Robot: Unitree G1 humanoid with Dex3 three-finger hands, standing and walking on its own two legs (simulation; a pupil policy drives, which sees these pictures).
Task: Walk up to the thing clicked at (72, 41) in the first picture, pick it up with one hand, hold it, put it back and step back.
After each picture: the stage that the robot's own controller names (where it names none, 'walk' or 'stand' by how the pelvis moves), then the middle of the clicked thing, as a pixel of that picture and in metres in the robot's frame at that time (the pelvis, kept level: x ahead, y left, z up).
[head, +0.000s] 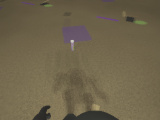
stand; (72, 45) +1.44 +0.42 -0.66
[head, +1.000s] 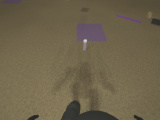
walk; (84, 45) +1.35 +0.23 -0.64
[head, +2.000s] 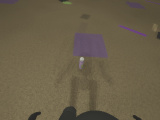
walk; (81, 63) +0.91 +0.13 -0.63
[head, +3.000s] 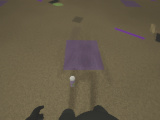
walk; (72, 81) +0.54 +0.19 -0.64
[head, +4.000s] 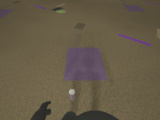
stand; (72, 95) +0.39 +0.19 -0.64
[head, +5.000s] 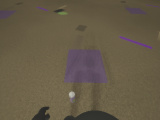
stand; (72, 97) +0.37 +0.19 -0.66
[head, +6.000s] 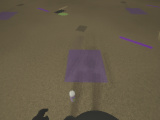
stand; (72, 96) +0.39 +0.19 -0.66
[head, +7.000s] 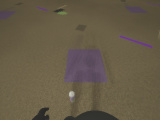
stand; (72, 97) +0.37 +0.20 -0.66
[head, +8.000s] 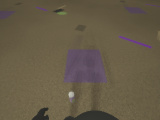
stand; (71, 97) +0.37 +0.20 -0.66
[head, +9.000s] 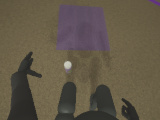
go down; (68, 68) +0.44 +0.18 -0.42
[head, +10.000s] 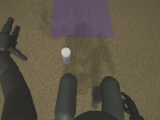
go down; (66, 57) +0.48 +0.18 -0.28
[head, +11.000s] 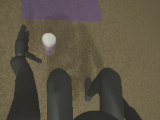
close in; (49, 46) +0.47 +0.22 -0.19
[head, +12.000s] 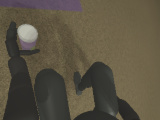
close; (28, 42) +0.47 +0.24 -0.17
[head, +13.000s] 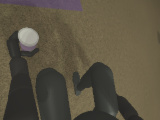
lift; (28, 44) +0.45 +0.24 -0.18
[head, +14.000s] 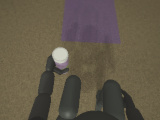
lift; (62, 63) +0.35 +0.20 -0.02
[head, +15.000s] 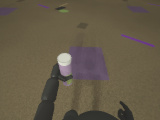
hold; (66, 71) +0.32 +0.17 +0.08
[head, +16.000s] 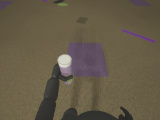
hold; (66, 71) +0.33 +0.17 +0.05
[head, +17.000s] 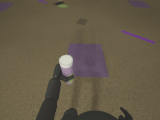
crouch; (68, 71) +0.32 +0.16 +0.05
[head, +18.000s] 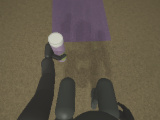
crouch; (59, 50) +0.46 +0.18 -0.04
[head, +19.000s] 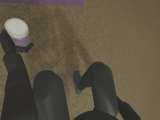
lower; (21, 39) +0.48 +0.25 -0.18
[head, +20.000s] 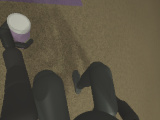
lower; (21, 35) +0.49 +0.26 -0.18
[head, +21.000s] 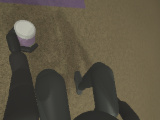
lower; (27, 40) +0.47 +0.25 -0.18
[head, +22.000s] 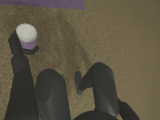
lower; (28, 43) +0.46 +0.24 -0.18
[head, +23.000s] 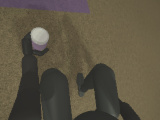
loosen; (39, 44) +0.46 +0.21 -0.16
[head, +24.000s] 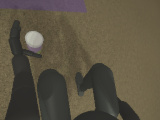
withdraw; (34, 46) +0.46 +0.23 -0.18
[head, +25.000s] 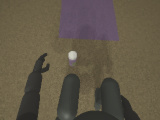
walk; (72, 59) +0.47 +0.16 -0.29
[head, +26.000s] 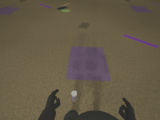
stand; (74, 96) +0.38 +0.15 -0.59
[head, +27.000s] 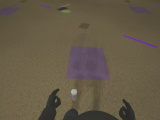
stand; (74, 95) +0.40 +0.15 -0.60
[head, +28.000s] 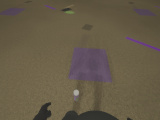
stand; (76, 95) +0.40 +0.14 -0.63
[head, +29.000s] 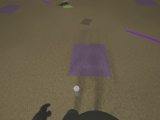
walk; (76, 91) +0.41 +0.15 -0.65
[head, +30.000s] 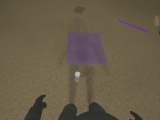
walk; (77, 77) +0.54 +0.12 -0.64
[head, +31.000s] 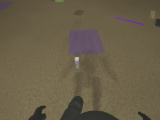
walk; (77, 63) +0.83 +0.27 -0.62
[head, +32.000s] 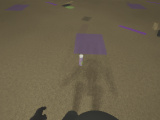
stand; (81, 60) +1.04 +0.18 -0.64
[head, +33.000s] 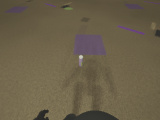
stand; (80, 61) +1.04 +0.19 -0.66
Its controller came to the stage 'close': yes
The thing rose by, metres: 0.70
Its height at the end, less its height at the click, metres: +0.00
